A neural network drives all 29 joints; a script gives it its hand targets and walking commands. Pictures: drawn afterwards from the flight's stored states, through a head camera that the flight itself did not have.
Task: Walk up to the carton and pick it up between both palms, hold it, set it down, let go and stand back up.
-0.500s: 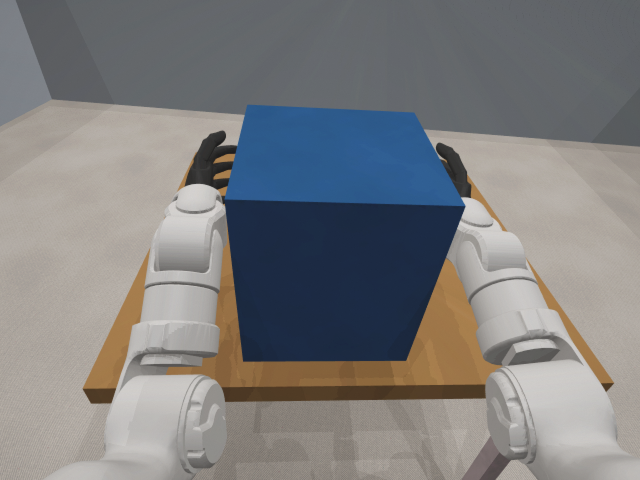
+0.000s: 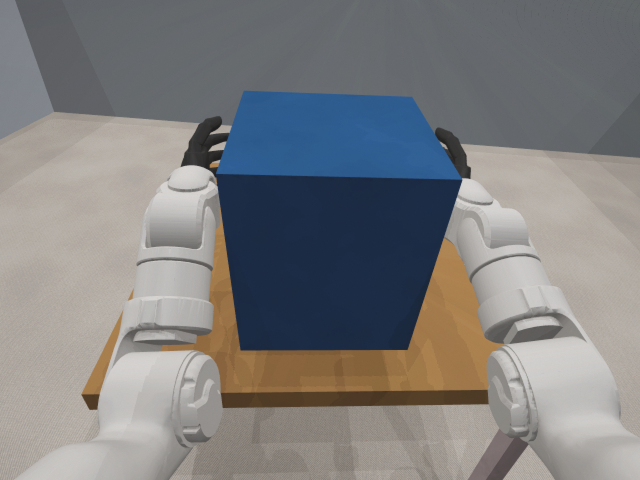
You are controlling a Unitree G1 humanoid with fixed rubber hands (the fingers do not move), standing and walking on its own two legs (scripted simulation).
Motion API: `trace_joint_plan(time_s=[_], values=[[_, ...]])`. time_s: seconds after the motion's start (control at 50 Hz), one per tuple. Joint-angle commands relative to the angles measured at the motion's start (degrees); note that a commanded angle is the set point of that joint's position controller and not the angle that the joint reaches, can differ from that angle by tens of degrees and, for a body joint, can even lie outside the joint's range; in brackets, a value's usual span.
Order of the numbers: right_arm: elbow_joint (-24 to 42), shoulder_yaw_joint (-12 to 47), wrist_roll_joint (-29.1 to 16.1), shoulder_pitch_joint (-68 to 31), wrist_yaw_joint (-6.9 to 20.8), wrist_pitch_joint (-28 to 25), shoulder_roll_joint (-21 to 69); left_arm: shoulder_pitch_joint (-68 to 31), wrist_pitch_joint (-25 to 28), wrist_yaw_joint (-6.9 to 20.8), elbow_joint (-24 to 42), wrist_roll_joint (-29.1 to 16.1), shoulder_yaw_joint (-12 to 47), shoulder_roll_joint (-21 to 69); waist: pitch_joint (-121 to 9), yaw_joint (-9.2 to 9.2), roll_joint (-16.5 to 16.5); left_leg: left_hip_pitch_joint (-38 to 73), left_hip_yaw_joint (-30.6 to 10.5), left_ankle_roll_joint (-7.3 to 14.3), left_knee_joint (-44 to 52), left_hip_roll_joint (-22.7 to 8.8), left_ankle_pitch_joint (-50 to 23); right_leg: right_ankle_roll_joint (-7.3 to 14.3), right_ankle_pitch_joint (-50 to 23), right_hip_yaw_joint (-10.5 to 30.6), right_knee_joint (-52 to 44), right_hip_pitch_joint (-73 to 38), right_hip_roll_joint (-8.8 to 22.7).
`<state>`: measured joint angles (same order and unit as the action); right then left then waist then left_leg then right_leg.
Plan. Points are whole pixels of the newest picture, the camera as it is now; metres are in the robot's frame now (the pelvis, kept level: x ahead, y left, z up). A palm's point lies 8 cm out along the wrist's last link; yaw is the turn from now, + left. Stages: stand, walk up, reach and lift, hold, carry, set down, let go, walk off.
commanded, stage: reach and lift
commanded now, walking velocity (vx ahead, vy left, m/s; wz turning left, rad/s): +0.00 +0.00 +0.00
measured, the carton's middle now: (327, 222) +0.37 -0.01 +0.21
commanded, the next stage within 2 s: hold in 0.56 s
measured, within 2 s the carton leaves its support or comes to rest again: neither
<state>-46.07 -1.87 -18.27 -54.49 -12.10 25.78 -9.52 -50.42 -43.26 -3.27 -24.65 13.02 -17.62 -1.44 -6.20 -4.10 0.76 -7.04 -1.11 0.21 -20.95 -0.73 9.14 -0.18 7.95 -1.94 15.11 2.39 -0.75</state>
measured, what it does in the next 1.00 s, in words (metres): stands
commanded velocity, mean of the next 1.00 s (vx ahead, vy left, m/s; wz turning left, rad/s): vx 0.00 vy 0.00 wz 0.00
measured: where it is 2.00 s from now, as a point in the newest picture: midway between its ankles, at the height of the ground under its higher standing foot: outside the picture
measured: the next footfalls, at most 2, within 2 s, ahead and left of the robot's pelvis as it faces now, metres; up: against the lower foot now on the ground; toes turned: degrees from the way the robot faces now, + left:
none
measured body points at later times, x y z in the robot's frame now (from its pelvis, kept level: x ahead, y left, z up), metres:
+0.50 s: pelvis +0.01 +0.00 +0.00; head -0.08 +0.02 +0.44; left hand +0.39 +0.14 +0.28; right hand +0.39 -0.16 +0.27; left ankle +0.03 +0.11 -0.75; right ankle +0.01 -0.12 -0.75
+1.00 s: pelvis +0.01 +0.00 +0.00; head -0.09 +0.01 +0.44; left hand +0.39 +0.14 +0.30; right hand +0.39 -0.16 +0.31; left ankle +0.03 +0.11 -0.75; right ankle +0.01 -0.12 -0.75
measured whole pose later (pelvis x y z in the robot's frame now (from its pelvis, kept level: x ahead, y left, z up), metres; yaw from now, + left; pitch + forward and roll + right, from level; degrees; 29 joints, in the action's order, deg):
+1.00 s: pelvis +0.01 +0.00 +0.00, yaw +0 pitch -4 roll -2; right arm -49.6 1.0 -24.1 -63.1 -15.1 34.7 -13.0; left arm -57.2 -50.1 -2.6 -28.4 12.1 -19.3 -3.4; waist -10.4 -3.3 -0.3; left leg -7.8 -1.9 -0.2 -22.2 -1.0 10.3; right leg 0.1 8.5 -0.5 15.6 3.0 -1.7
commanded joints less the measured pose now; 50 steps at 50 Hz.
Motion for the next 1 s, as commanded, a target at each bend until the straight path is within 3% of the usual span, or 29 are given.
trace_joint_plan(time_s=[0.0,0.16,0.28,0.42,0.46,0.58,0.72,0.9,0.98], values=[[21.37,16.45,-7.96,-52.07,4.41,-2.07,42.43,-42.07,4.09,7.58,7.93,-8.77,23.49,36.13,-21.89,-0.76,-2.14,8.87,-0.29,-1.62,0.28,3.21,-12.05,-2.79,-11.15,0.65,-0.25,-4.59,-3.71],[19.38,15.78,-8.91,-51.62,4.23,0.15,41.20,-42.51,2.31,7.86,7.59,-7.95,22.44,35.36,-19.04,-0.85,-2.22,8.19,-0.47,-1.95,0.80,2.90,-11.46,-2.49,-9.24,0.80,-0.51,-4.02,-3.89],[20.37,16.35,-10.49,-52.22,3.93,1.31,41.13,-43.48,1.65,7.74,8.95,-8.65,22.83,35.24,-20.83,-0.99,-2.67,9.20,-0.72,-2.41,-0.11,2.91,-13.75,-2.67,-11.97,1.02,-0.02,-4.62,-4.17],[22.79,17.35,-11.96,-54.56,3.47,2.33,41.52,-43.17,0.53,8.12,8.30,-8.75,21.60,34.44,-22.20,0.07,-1.22,8.54,-0.58,-1.89,-0.42,3.10,-14.16,-3.03,-13.69,1.38,0.07,-5.78,-4.22],[23.01,17.50,-12.60,-54.49,3.22,2.89,41.38,-44.37,0.47,8.04,9.38,-9.30,22.34,34.77,-22.86,-0.50,-1.82,9.18,-0.80,-2.38,-0.90,3.07,-15.59,-2.99,-14.85,1.35,0.37,-5.77,-4.44],[20.12,15.47,-12.18,-56.28,3.45,4.13,41.15,-47.82,-0.04,8.10,7.06,-9.56,21.62,34.52,-20.71,-0.38,-2.83,6.89,-0.62,-2.21,0.45,2.84,-10.29,-2.59,-8.69,1.78,-0.46,-3.10,-4.08],[18.89,15.69,-14.10,-56.93,3.31,5.58,40.86,-48.54,-0.59,7.96,6.31,-10.30,20.35,33.63,-22.92,-0.20,-2.21,7.09,-0.84,-2.35,-0.46,2.99,-12.71,-2.88,-11.78,2.16,0.04,-4.42,-4.31],[16.04,14.13,-14.96,-58.19,3.41,7.31,39.42,-50.26,-1.58,8.37,4.22,-10.41,19.22,33.00,-20.84,-0.16,-2.47,5.78,-1.13,-2.57,0.29,2.58,-11.13,-2.39,-8.85,2.46,-0.52,-3.16,-4.33],[16.02,13.79,-15.12,-60.00,3.80,7.54,40.14,-51.52,-1.51,8.39,3.46,-10.33,18.04,32.93,-22.09,0.81,-2.34,4.43,-0.97,-2.23,0.77,2.59,-9.86,-2.30,-7.58,2.82,-0.37,-3.46,-4.21]])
